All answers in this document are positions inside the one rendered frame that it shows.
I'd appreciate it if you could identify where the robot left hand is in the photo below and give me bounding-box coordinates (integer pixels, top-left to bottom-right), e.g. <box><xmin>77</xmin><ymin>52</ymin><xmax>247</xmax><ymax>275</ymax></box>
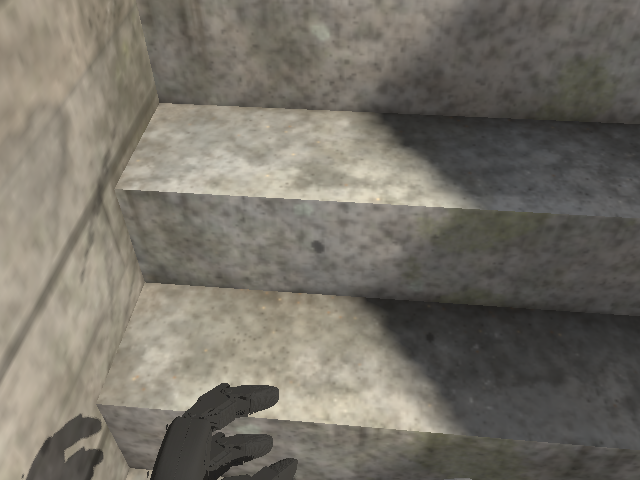
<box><xmin>147</xmin><ymin>383</ymin><xmax>298</xmax><ymax>480</ymax></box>

